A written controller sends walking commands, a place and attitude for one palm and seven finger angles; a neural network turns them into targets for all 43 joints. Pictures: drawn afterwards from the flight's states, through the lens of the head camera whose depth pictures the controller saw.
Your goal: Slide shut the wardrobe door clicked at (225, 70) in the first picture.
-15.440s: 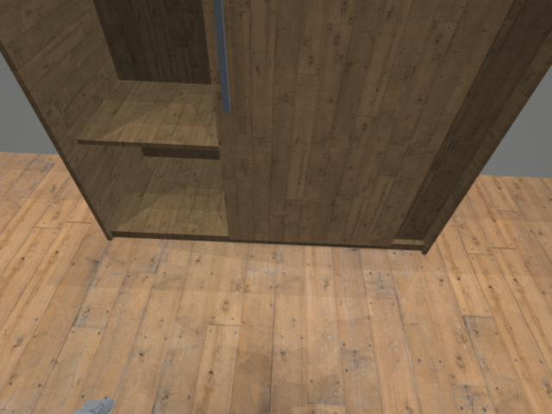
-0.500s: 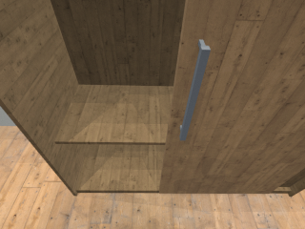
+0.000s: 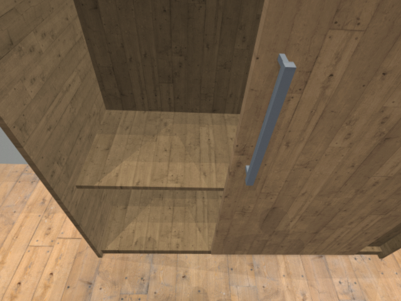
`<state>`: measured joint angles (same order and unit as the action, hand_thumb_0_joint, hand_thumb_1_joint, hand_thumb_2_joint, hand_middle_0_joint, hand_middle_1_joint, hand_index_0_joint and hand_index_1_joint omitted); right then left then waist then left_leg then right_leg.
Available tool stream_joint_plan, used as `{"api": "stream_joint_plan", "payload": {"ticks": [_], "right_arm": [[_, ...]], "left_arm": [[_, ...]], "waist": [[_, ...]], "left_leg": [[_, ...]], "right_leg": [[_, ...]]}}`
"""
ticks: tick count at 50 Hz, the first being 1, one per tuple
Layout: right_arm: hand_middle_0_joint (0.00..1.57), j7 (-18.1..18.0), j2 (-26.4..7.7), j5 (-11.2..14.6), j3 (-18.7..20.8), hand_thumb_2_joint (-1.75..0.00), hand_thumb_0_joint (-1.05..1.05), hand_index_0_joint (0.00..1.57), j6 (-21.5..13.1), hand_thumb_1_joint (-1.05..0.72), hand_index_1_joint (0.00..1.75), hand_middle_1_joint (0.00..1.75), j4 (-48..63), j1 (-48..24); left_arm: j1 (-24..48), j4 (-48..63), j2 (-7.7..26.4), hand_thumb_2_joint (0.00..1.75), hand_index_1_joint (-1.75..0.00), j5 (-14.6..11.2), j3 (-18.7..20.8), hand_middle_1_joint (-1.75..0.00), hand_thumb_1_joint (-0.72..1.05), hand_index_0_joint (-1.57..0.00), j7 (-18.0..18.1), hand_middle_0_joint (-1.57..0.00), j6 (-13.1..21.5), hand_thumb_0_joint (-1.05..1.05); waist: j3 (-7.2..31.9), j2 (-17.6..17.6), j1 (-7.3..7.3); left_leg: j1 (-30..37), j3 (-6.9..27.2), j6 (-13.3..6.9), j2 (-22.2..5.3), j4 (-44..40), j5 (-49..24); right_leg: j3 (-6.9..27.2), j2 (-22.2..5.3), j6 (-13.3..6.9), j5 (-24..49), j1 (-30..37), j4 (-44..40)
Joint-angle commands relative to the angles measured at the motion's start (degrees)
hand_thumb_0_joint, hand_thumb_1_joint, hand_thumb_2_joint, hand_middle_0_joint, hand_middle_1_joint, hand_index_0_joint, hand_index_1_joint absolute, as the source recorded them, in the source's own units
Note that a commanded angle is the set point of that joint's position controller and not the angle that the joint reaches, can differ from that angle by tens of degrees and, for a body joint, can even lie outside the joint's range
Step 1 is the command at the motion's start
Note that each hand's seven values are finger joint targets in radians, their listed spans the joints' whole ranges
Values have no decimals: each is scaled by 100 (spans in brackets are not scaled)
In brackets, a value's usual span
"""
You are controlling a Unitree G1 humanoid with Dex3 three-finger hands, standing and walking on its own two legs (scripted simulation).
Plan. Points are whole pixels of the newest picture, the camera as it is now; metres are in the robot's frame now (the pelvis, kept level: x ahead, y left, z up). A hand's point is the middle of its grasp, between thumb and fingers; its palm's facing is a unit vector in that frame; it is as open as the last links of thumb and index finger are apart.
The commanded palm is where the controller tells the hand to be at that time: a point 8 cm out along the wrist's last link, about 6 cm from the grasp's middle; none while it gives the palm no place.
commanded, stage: look again from close up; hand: right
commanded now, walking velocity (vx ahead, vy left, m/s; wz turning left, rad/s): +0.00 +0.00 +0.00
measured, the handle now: (262, 131) +0.45 -0.11 +0.12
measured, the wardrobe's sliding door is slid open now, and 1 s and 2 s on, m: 0.53 0.53 0.53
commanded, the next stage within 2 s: raise the hand with hooked fingers in 1.80 s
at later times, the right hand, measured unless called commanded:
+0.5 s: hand out of the picture -0.05 -0.12 -0.17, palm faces +0.09 +0.98 -0.17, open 7.4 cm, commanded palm none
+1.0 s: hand out of the picture -0.05 -0.13 -0.17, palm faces +0.10 +0.98 -0.18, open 7.4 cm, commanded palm none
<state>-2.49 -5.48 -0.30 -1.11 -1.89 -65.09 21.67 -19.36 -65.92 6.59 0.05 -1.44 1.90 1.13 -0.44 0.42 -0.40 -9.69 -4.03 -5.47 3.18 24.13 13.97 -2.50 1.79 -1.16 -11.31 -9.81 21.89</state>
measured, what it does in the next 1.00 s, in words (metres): stands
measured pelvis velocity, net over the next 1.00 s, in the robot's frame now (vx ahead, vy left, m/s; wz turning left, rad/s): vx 0.01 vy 0.02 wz -0.02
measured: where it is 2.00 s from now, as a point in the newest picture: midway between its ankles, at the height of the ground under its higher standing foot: outside the picture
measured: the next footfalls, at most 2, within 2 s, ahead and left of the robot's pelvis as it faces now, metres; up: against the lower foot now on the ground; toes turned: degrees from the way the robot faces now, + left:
none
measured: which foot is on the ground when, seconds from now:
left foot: down 0.00-1.00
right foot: down 0.00-1.00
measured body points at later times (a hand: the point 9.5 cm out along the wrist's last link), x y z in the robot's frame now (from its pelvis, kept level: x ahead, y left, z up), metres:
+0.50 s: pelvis +0.01 +0.02 +0.00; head +0.01 +0.03 +0.45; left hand -0.02 +0.22 -0.17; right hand -0.05 -0.17 -0.16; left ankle -0.01 +0.05 -0.74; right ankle +0.01 -0.11 -0.74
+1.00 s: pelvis +0.01 +0.02 +0.00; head +0.01 +0.04 +0.45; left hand -0.03 +0.21 -0.17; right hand -0.05 -0.18 -0.16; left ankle -0.01 +0.05 -0.74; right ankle +0.01 -0.11 -0.74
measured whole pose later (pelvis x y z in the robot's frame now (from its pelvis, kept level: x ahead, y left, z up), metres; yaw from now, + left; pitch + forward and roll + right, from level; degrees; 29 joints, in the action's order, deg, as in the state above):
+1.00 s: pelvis +0.01 +0.02 +0.00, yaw -1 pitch -1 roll -1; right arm -2.7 -4.8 -0.2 -0.2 -1.8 -65.5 22.9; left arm -21.4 -65.3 5.6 0.1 -1.5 2.7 0.8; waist -0.2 0.7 -0.8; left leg -8.1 -5.5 -6.9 4.8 22.6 14.4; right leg -0.8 0.2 0.6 -12.8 -9.9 23.4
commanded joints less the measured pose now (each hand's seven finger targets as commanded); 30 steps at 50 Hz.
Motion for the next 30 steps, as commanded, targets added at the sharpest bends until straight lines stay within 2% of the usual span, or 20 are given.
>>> {"api": "stream_joint_plan", "payload": {"ticks": [1, 2, 3, 7, 8, 12, 13, 17, 18, 20, 22, 23, 26, 27, 28, 30], "right_arm": [[20, -44, -509, -15, 80, -90, 0, 20, -64, -90, 30, 30, 18, 663], [20, -44, -514, -15, 79, -90, 0, 20, -60, -90, 30, 30, 21, 645], [20, -45, -510, -20, 82, -90, 0, 20, -62, -90, 30, 30, 14, 674], [20, -53, -537, -7, 102, -90, 0, 20, -57, -90, 30, 30, 22, 674], [20, -58, -529, -19, 114, -90, 0, 20, -51, -90, 30, 30, 23, 688], [20, -57, -511, -6, 112, -90, 0, 20, -59, -90, 30, 30, 10, 700], [20, -62, -509, -13, 116, -90, 0, 20, -52, -90, 30, 30, 4, 711], [20, -58, -500, -8, 124, -90, 0, 20, -49, -90, 30, 30, 0, 698], [20, -60, -496, -14, 127, -90, 0, 20, -42, -90, 30, 30, -9, 706], [20, -61, -490, -11, 129, -90, 0, 20, -35, -90, 30, 30, -13, 741], [20, -56, -478, -10, 131, -90, 0, 20, -39, -90, 30, 30, -16, 735], [20, -61, -486, -18, 138, -90, 0, 20, -40, -90, 30, 30, -15, 728], [20, -60, -464, -7, 142, -90, 0, 20, -43, -90, 30, 30, -24, 744], [20, -58, -475, -9, 143, -90, 0, 20, -43, -90, 30, 30, -23, 748], [20, -61, -479, -18, 144, -90, 0, 20, -39, -90, 30, 30, -32, 749], [20, -66, -473, -12, 141, -90, 0, 20, -33, -90, 30, 30, -41, 776]], "left_arm": [[-527, 73, 335, 90, -30, 27, 41, -30, 90, -20, 46, -20, 29, 0], [-529, 71, 334, 90, -30, 28, 45, -30, 90, -20, 46, -20, 20, 0], [-520, 67, 315, 90, -30, 21, 45, -30, 90, -20, 50, -20, 12, 0], [-589, 66, 295, 90, -30, 27, 37, -30, 90, -20, 64, -20, 2, 0], [-601, 71, 266, 90, -30, 25, 40, -30, 90, -20, 68, -20, -13, 0], [-632, 93, 282, 90, -30, 28, 35, -30, 90, -20, 88, -20, 10, 0], [-637, 89, 258, 90, -30, 21, 31, -30, 90, -20, 93, -20, -3, 0], [-677, 102, 259, 90, -30, 26, 36, -30, 90, -20, 99, -20, -8, 0], [-670, 96, 238, 90, -30, 21, 35, -30, 90, -20, 103, -20, -19, 0], [-681, 109, 240, 90, -30, 28, 34, -30, 90, -20, 104, -20, -25, 0], [-678, 120, 254, 90, -30, 31, 32, -30, 90, -20, 108, -20, -16, 0], [-713, 103, 219, 90, -30, 22, 36, -30, 90, -20, 109, -20, -22, 0], [-717, 105, 243, 90, -30, 32, 30, -30, 90, -20, 115, -20, -10, 0], [-727, 108, 234, 90, -30, 28, 29, -30, 90, -20, 118, -20, -4, 0], [-707, 104, 204, 90, -30, 21, 32, -30, 90, -20, 118, -20, -13, 0], [-716, 104, 223, 90, -30, 24, 29, -30, 90, -20, 121, -20, -24, 0]], "waist": [[-505, -207, -5], [-529, -217, 5], [-568, -273, -19], [-543, -156, -8], [-609, -293, -15], [-453, -134, -8], [-528, -245, -29], [-489, -167, -4], [-592, -234, -25], [-631, -126, -13], [-600, -118, -15], [-538, -245, -18], [-489, -112, -13], [-495, -104, -19], [-561, -245, -37], [-628, -181, -22]], "left_leg": [[-243, 1115, 262, -987, -773, -373], [-255, 1091, 250, -985, -773, -331], [-235, 1094, 319, -972, -823, -383], [-144, 1140, 373, -1014, -849, -434], [-114, 1121, 421, -1000, -894, -432], [-19, 1083, 401, -1014, -773, -942], [11, 1050, 463, -1005, -820, -933], [-3, 1061, 437, -1007, -818, -891], [-12, 1055, 475, -990, -882, -775], [-98, 1100, 469, -1023, -915, -641], [-86, 1088, 450, -1000, -886, -755], [37, 1070, 495, -994, -911, -814], [15, 1067, 447, -1005, -850, -898], [27, 1056, 458, -1000, -847, -903], [69, 1025, 509, -986, -876, -979], [-11, 1077, 506, -1021, -892, -870]], "right_leg": [[526, -569, -70, 282, -250, -254], [519, -571, -56, 249, -241, -261], [476, -567, -63, 213, -299, -220], [455, -524, -36, 179, -371, -164], [417, -519, -34, 118, -451, -140], [453, -548, -30, 315, -325, -122], [414, -544, -34, 223, -406, -99], [441, -550, -21, 248, -346, -104], [408, -543, -23, 160, -420, -98], [425, -523, -22, 165, -398, -82], [435, -543, -19, 237, -354, -84], [399, -543, -25, 191, -408, -75], [430, -559, -19, 265, -339, -96], [430, -564, -21, 260, -350, -98], [390, -556, -22, 211, -422, -81], [415, -531, -13, 178, -427, -77]]}}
